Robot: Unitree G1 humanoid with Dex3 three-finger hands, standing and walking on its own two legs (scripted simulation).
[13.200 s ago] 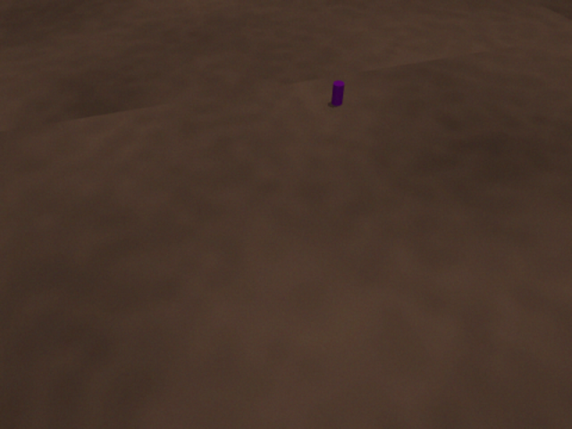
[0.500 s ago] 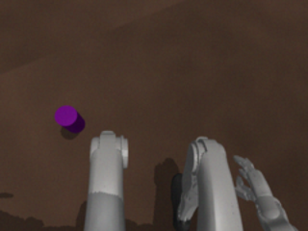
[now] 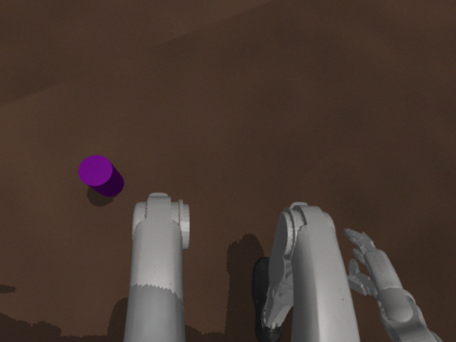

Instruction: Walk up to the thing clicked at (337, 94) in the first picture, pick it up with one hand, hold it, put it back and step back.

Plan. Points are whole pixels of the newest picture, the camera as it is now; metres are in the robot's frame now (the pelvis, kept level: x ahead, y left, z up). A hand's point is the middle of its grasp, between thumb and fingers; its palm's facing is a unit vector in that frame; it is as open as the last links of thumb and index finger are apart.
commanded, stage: go down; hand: left
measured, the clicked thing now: (103, 177) +0.39 +0.31 -0.29
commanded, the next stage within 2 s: none
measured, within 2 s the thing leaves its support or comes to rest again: neither
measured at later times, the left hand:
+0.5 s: hand out of the picture +0.25 +0.49 +0.03, palm faces +0.45 -0.89 -0.05, open 17.5 cm
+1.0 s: hand out of the picture +0.25 +0.49 +0.03, palm faces +0.45 -0.89 -0.05, open 17.5 cm
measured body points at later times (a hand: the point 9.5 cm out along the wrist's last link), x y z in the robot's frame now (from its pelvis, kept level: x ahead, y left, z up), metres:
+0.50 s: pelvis +0.00 +0.00 -0.01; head +0.20 +0.10 +0.39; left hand +0.22 +0.54 +0.03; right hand +0.24 -0.25 -0.10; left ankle +0.09 +0.14 -0.32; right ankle +0.10 -0.13 -0.32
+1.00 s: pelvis +0.00 +0.00 +0.00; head +0.20 +0.09 +0.39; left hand +0.22 +0.54 +0.03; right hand +0.24 -0.25 -0.10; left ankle +0.09 +0.14 -0.32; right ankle +0.10 -0.13 -0.32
